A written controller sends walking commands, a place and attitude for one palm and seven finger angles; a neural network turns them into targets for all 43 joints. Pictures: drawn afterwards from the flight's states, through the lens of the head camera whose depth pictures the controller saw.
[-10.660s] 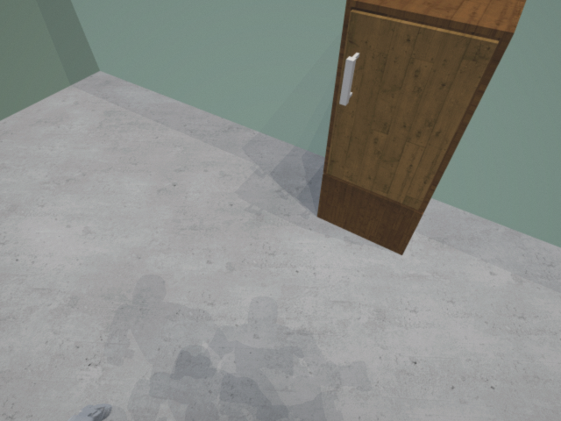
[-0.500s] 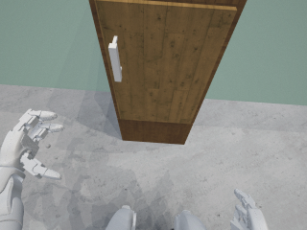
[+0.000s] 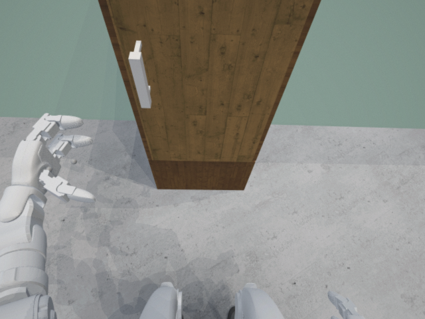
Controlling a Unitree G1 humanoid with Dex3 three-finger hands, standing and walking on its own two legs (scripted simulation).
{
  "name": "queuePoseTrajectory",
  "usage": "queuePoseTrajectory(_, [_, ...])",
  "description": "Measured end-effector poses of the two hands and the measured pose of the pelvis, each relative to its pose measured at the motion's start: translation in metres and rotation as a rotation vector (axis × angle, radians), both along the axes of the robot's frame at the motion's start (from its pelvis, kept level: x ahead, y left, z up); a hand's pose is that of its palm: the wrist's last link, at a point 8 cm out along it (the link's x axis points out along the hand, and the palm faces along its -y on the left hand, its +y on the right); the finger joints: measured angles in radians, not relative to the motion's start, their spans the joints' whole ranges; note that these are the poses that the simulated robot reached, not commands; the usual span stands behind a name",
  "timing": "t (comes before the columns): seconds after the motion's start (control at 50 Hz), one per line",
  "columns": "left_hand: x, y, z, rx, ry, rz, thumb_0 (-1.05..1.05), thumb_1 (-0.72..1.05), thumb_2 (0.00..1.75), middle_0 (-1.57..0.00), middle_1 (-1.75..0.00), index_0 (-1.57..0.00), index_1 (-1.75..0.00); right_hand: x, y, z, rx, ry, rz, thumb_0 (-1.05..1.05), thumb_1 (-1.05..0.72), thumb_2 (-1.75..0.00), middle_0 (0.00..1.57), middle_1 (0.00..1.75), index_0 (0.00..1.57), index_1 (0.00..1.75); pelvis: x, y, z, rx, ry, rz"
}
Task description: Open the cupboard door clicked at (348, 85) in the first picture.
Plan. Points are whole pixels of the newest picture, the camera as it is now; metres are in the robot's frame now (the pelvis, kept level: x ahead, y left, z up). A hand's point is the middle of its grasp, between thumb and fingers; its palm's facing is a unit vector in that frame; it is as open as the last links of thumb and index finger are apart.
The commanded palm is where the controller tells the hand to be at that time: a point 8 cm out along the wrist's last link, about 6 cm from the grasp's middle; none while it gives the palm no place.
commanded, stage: move the hooked fingers beside the handle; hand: left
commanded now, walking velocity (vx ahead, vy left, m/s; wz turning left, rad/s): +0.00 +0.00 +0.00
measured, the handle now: (142, 76) +0.60 +0.17 +0.05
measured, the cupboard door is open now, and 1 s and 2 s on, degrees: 0 0 0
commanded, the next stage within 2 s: slide the fingers in behind the handle in 1.78 s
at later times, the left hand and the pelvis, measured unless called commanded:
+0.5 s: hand (96, 123) +0.46 +0.23 +0.05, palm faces +0.00 -1.00 -0.03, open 14.0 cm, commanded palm +0.45 +0.28 +0.04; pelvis -0.01 +0.00 -0.01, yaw -1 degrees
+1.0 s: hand (112, 90) +0.55 +0.22 +0.05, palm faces +0.00 -1.00 -0.02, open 14.0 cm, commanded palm +0.54 +0.26 +0.04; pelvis -0.01 +0.00 -0.03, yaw -2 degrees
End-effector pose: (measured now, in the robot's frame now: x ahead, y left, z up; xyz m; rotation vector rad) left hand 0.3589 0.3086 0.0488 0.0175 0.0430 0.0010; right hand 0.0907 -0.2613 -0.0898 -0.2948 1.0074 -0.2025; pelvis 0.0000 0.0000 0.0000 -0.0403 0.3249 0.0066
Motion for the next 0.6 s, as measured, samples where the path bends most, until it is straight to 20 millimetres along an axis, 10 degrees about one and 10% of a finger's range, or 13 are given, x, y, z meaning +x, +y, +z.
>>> queuePoseTrajectory(0.6, [0.103, -0.026, 0.002, 0.004, -0.008, 0.000, -0.01, -0.50, 0.30, -0.30, -1.20, -0.30, -1.20, -0.075, -0.010, -0.022, -0.014, 0.268, -0.107, 0.00, -0.91, -0.90, 0.20, 0.30, 0.20, 0.30, -0.009, -0.004, -0.016, -0.007, 0.083, -0.014])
